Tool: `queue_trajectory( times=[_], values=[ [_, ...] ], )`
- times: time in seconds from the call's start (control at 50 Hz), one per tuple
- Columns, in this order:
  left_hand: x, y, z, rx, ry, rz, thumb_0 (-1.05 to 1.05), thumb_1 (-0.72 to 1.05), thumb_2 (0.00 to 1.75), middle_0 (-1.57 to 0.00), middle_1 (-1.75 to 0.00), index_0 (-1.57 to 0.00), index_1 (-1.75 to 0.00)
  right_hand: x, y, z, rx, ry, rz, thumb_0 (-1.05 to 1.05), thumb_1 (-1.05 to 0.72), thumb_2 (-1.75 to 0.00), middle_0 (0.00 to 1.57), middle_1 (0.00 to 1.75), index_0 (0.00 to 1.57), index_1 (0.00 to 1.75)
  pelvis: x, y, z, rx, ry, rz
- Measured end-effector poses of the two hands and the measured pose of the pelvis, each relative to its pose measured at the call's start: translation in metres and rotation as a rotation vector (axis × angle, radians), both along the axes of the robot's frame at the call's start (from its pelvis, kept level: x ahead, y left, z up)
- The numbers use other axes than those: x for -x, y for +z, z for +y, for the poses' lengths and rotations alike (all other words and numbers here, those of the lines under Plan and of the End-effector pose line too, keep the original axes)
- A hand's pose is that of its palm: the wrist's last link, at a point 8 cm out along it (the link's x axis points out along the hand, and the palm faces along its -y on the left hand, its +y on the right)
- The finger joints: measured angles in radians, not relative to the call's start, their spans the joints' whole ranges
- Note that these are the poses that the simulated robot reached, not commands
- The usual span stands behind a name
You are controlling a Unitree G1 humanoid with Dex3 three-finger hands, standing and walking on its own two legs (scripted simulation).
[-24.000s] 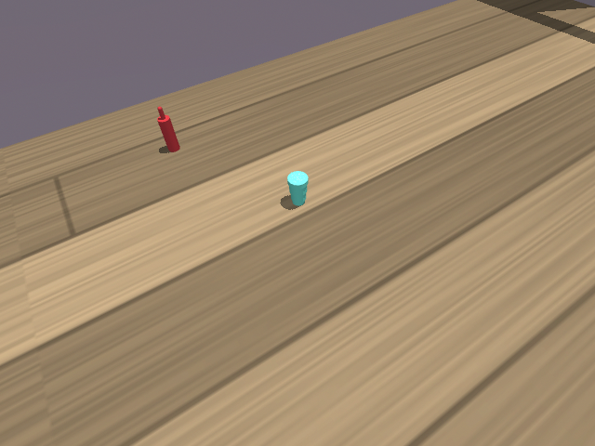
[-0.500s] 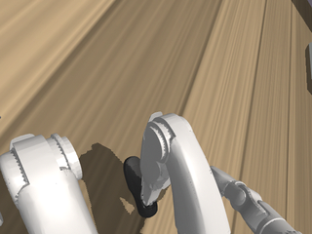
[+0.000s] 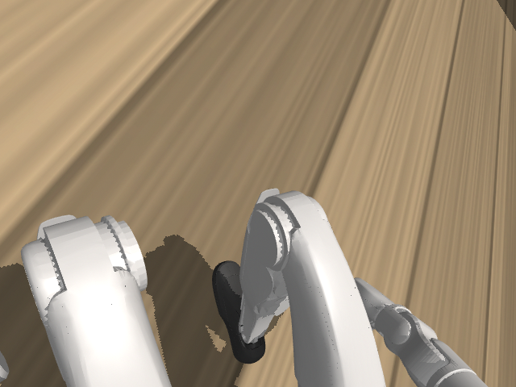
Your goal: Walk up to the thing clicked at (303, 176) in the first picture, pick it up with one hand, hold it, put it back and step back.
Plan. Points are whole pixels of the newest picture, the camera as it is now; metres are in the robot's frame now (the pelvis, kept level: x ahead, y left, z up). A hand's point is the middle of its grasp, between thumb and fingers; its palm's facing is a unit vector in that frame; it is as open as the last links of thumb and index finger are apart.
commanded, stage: withdraw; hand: left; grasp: from the side
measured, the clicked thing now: out of the picture +0.41 +0.32 -0.21
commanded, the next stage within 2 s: rise in 0.06 s
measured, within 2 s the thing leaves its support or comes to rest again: neither
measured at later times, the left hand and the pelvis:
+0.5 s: hand out of the picture +0.31 +0.43 -0.03, palm faces +0.45 -0.80 -0.39, open 17.3 cm; pelvis +0.00 -0.01 +0.06, yaw +7 degrees
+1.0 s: hand out of the picture +0.23 +0.32 +0.18, palm faces +0.39 -0.81 -0.44, open 17.4 cm; pelvis +0.05 -0.02 +0.27, yaw +15 degrees
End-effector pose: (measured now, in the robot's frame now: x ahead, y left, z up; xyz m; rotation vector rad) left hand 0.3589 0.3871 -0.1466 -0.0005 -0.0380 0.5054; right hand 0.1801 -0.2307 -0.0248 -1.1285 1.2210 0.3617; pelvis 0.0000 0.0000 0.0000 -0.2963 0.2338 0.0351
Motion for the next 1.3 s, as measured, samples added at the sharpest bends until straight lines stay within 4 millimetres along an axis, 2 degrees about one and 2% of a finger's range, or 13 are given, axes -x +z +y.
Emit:
queue_trajectory(
  times=[0.12,0.2,0.28,0.36,0.52,0.56,0.62,0.7,0.78,0.92,1.04,1.18,1.3],
  values=[
    [0.014,0.043,0.031,-0.039,-0.015,0.011,-0.02,-0.53,0.05,-0.05,0.00,-0.06,-0.01,-0.007,0.001,-0.002,-0.062,-0.071,-0.056,0.00,-0.89,-0.90,0.21,0.30,0.20,0.30,-0.002,0.008,-0.003,-0.016,0.015,0.057],
    [0.029,0.061,0.037,-0.023,-0.040,0.045,-0.02,-0.54,0.04,-0.04,0.00,-0.05,-0.01,-0.014,-0.001,-0.002,-0.115,-0.105,-0.094,0.00,-0.89,-0.90,0.21,0.30,0.20,0.30,-0.002,0.013,-0.003,-0.027,0.022,0.088],
    [0.045,0.064,0.040,-0.046,-0.072,0.220,-0.02,-0.52,0.05,-0.04,-0.01,-0.04,-0.02,-0.021,-0.003,-0.001,-0.172,-0.196,-0.144,0.00,-0.88,-0.90,0.21,0.30,0.20,0.30,-0.001,0.020,-0.005,-0.050,0.034,0.118],
    [0.063,0.082,0.046,-0.074,-0.050,0.350,-0.02,-0.52,0.06,-0.05,-0.02,-0.05,-0.03,-0.023,-0.004,0.002,-0.227,-0.272,-0.151,0.00,-0.89,-0.90,0.21,0.30,0.20,0.30,-0.001,0.033,-0.008,-0.069,0.051,0.164],
    [0.098,0.156,0.078,-0.194,0.091,0.524,-0.02,-0.52,0.08,-0.06,-0.05,-0.06,-0.06,-0.023,-0.004,0.002,-0.320,-0.411,-0.144,0.00,-0.90,-0.90,0.21,0.30,0.20,0.30,-0.003,0.063,-0.013,-0.104,0.082,0.260],
    [0.109,0.172,0.076,-0.209,0.109,0.570,-0.02,-0.52,0.08,-0.06,-0.05,-0.06,-0.06,-0.023,-0.001,0.002,-0.340,-0.443,-0.139,0.00,-0.90,-0.90,0.21,0.30,0.20,0.30,-0.004,0.073,-0.014,-0.115,0.088,0.284],
    [0.123,0.192,0.062,-0.214,0.105,0.644,-0.02,-0.52,0.08,-0.06,-0.05,-0.06,-0.06,-0.026,0.008,0.003,-0.370,-0.480,-0.133,0.00,-0.90,-0.90,0.21,0.30,0.20,0.30,-0.005,0.093,-0.015,-0.128,0.096,0.314],
    [0.139,0.221,0.031,-0.196,0.078,0.718,-0.02,-0.52,0.08,-0.06,-0.05,-0.06,-0.06,-0.036,0.035,0.007,-0.405,-0.506,-0.150,0.00,-0.90,-0.90,0.21,0.30,0.20,0.30,-0.009,0.127,-0.018,-0.144,0.107,0.339],
    [0.150,0.257,0.004,-0.163,0.071,0.758,-0.02,-0.52,0.08,-0.06,-0.05,-0.06,-0.06,-0.052,0.075,0.011,-0.435,-0.513,-0.197,0.00,-0.90,-0.90,0.21,0.30,0.20,0.30,-0.015,0.168,-0.021,-0.159,0.122,0.343],
    [0.162,0.325,-0.019,-0.099,0.116,0.809,-0.02,-0.54,0.06,-0.06,-0.05,-0.06,-0.06,-0.087,0.157,0.017,-0.481,-0.495,-0.323,0.00,-0.90,-0.90,0.21,0.30,0.20,0.30,-0.034,0.237,-0.023,-0.180,0.152,0.315],
    [0.166,0.374,-0.043,-0.038,0.109,0.856,-0.01,-0.53,0.07,-0.06,-0.05,-0.06,-0.06,-0.111,0.223,0.021,-0.515,-0.474,-0.428,0.00,-0.89,-0.90,0.21,0.30,0.20,0.30,-0.052,0.290,-0.019,-0.195,0.176,0.262],
    [0.170,0.431,-0.071,0.023,0.091,0.880,-0.01,-0.52,0.07,-0.06,-0.05,-0.06,-0.06,-0.118,0.291,0.029,-0.533,-0.472,-0.499,0.01,-0.89,-0.90,0.21,0.30,0.20,0.30,-0.071,0.346,-0.011,-0.212,0.207,0.180],
    [0.173,0.480,-0.090,0.046,0.071,0.879,-0.01,-0.53,0.07,-0.06,-0.05,-0.06,-0.06,-0.116,0.336,0.038,-0.555,-0.487,-0.548,0.01,-0.89,-0.90,0.21,0.30,0.20,0.30,-0.086,0.387,-0.004,-0.228,0.229,0.100]
  ],
)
